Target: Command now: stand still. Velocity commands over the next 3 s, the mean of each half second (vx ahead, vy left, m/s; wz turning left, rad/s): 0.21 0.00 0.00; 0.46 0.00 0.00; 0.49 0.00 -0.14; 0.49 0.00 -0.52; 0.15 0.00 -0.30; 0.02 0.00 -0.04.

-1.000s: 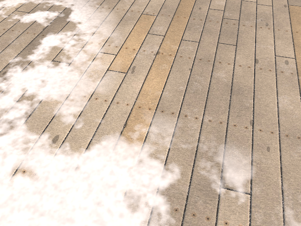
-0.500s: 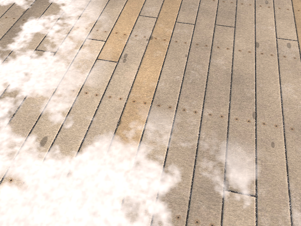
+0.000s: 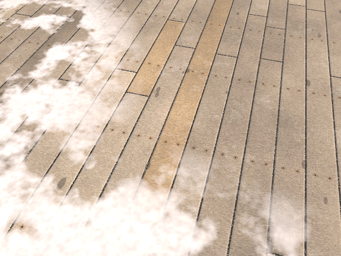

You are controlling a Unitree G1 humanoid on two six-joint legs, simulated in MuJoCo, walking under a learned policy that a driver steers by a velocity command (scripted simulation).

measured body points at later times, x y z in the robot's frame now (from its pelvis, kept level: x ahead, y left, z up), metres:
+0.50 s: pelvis +0.12 -0.04 -0.01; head +0.13 -0.06 +0.44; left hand +0.15 +0.21 -0.15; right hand +0.04 -0.27 -0.17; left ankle -0.01 +0.09 -0.69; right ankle +0.13 -0.11 -0.74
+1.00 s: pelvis +0.39 -0.02 -0.02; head +0.42 -0.02 +0.43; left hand +0.33 +0.20 -0.17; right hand +0.51 -0.27 -0.15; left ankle +0.47 +0.03 -0.74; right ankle +0.20 -0.12 -0.65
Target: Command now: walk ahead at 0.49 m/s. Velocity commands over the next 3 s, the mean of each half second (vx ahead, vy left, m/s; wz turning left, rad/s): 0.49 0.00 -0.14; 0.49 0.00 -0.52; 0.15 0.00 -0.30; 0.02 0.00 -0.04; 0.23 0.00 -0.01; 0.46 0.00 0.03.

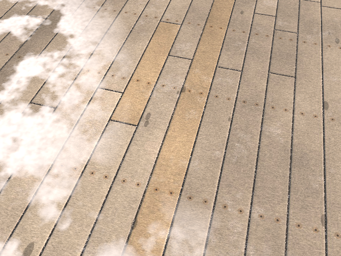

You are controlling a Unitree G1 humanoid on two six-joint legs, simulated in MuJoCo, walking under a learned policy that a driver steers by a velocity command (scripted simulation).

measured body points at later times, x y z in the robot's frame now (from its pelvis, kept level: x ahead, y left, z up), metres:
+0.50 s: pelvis +0.29 -0.04 +0.00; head +0.33 -0.05 +0.44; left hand +0.48 +0.17 -0.12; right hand +0.20 -0.26 -0.15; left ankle +0.09 +0.06 -0.69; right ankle +0.39 -0.10 -0.72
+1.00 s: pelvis +0.57 -0.07 +0.01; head +0.60 -0.08 +0.45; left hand +0.61 +0.21 -0.12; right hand +0.72 -0.35 -0.08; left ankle +0.74 -0.01 -0.71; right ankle +0.39 -0.10 -0.72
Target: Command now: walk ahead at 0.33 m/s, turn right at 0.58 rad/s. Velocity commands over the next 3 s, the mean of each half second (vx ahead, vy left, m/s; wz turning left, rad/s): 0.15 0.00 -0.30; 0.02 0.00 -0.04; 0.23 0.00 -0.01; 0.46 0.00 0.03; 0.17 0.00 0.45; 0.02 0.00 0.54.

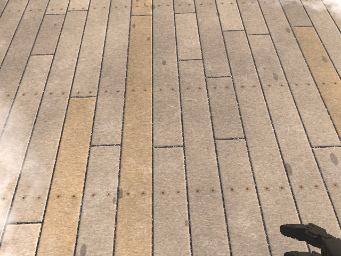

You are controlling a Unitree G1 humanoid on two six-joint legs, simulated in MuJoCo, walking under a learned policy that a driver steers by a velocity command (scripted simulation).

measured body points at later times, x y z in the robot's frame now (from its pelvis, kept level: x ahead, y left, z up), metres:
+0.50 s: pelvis +0.10 +0.01 +0.01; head +0.10 -0.01 +0.46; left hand +0.27 +0.22 -0.11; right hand +0.11 -0.25 -0.13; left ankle +0.13 +0.12 -0.73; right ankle +0.11 -0.10 -0.73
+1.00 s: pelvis +0.12 -0.01 +0.02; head +0.12 -0.01 +0.47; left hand +0.19 +0.23 -0.13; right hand +0.09 -0.25 -0.14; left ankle +0.14 +0.12 -0.73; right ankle +0.11 -0.10 -0.73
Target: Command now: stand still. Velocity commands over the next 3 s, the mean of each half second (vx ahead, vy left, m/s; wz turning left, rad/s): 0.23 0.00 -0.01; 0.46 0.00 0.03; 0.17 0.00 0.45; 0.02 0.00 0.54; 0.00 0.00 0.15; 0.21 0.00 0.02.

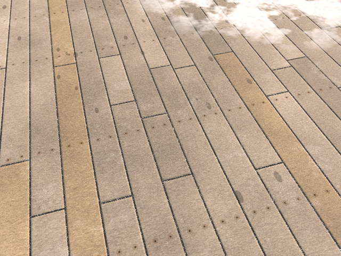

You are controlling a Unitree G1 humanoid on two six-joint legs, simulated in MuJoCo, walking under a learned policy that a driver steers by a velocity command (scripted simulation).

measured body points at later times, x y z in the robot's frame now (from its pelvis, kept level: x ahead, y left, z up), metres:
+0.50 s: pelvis +0.09 +0.04 +0.00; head +0.10 +0.05 +0.45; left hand +0.16 +0.28 -0.15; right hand +0.00 -0.20 -0.14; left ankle +0.02 +0.12 -0.75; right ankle +0.09 -0.08 -0.69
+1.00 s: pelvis +0.36 -0.01 +0.00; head +0.38 -0.02 +0.45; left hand +0.35 +0.24 -0.15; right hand +0.43 -0.25 -0.15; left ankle +0.38 +0.13 -0.67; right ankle +0.36 -0.07 -0.75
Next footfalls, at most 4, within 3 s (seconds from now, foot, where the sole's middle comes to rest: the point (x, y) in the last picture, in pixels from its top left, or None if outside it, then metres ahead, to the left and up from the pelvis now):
0.76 right None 0.40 -0.07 -0.78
1.26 left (156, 232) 0.63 0.09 -0.78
1.80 right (202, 230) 0.63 -0.10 -0.78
2.22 left None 0.50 0.07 -0.78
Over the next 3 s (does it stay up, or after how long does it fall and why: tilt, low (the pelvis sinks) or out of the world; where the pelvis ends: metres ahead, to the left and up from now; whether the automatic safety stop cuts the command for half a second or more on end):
stays up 0.62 0.00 0.00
